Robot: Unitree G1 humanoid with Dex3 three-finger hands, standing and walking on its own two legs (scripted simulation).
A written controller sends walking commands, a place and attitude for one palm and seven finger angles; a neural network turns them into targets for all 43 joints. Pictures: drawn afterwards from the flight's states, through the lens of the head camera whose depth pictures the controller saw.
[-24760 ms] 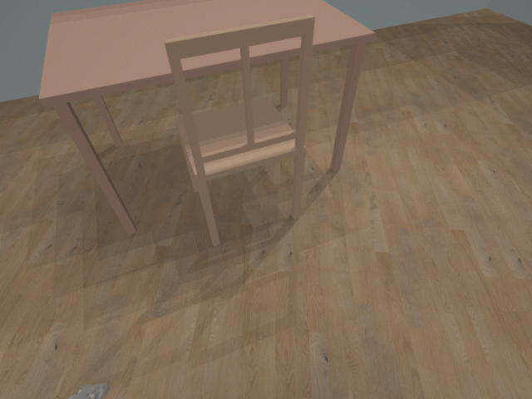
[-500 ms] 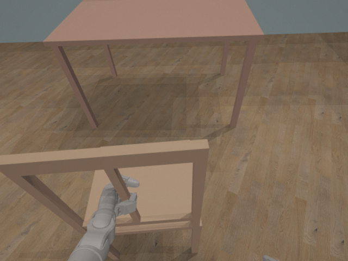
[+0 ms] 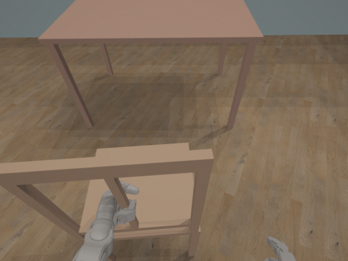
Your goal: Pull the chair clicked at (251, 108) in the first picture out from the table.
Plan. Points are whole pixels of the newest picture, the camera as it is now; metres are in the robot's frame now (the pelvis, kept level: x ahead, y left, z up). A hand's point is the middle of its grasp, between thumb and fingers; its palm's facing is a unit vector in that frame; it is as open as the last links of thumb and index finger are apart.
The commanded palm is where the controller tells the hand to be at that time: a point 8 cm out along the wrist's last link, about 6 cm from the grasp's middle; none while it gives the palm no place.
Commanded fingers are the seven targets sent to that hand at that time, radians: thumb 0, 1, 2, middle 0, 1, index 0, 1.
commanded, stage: open the thumb and straighten the fingers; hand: left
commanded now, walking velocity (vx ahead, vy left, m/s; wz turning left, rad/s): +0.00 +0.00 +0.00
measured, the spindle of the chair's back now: (125, 205) +0.27 +0.15 -0.08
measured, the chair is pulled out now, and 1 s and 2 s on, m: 0.68 0.68 0.68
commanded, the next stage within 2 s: draw the fingers out of the gap in 0.80 s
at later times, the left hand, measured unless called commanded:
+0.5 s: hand (128, 207) +0.26 +0.14 -0.07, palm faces +0.04 -0.99 -0.17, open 13.1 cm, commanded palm +0.24 +0.19 -0.04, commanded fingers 0.00 -0.55 0.20 -0.17 -0.51 -0.17 -0.51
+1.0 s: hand (125, 216) +0.24 +0.14 -0.07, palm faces +0.05 -0.98 -0.17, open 17.4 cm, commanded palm +0.21 +0.19 -0.05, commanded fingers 0.00 -0.55 0.20 0.00 0.00 0.00 0.00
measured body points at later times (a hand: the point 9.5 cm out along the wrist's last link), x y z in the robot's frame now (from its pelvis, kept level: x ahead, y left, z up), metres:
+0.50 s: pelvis +0.01 +0.00 -0.03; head +0.05 -0.02 +0.42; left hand +0.25 +0.19 -0.05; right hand +0.17 -0.25 -0.13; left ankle -0.04 +0.14 -0.74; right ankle +0.06 -0.13 -0.74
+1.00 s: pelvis +0.02 -0.01 -0.04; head +0.06 -0.02 +0.40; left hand +0.23 +0.20 -0.06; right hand +0.19 -0.25 -0.13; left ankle -0.04 +0.14 -0.74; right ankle +0.06 -0.13 -0.74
